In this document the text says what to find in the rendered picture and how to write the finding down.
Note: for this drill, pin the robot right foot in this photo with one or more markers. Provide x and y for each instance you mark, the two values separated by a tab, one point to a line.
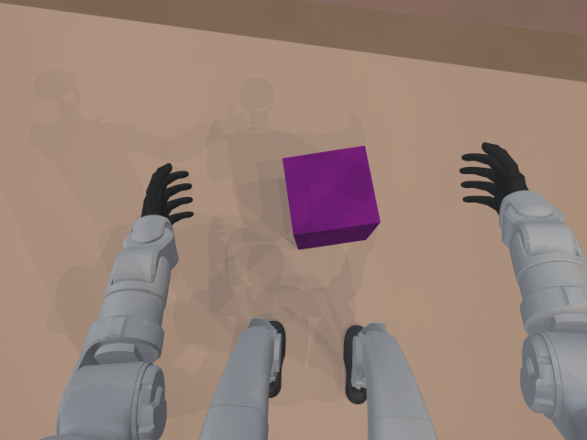
356	395

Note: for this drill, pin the right robot hand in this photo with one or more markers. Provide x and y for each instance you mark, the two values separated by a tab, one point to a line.
504	173

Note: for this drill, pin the robot left thigh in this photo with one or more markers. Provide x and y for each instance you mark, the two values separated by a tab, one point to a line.
239	409

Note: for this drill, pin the carton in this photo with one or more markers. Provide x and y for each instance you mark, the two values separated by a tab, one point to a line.
331	197

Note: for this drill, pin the robot right upper arm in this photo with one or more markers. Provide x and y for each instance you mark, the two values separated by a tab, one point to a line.
553	380

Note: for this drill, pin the robot left upper arm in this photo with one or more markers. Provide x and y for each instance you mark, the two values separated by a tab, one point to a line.
122	401

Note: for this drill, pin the robot left forearm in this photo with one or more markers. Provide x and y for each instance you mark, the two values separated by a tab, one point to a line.
128	328

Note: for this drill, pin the left robot hand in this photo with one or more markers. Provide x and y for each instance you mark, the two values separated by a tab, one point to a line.
155	202

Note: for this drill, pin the robot right forearm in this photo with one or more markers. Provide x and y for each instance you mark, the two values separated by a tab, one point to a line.
549	265

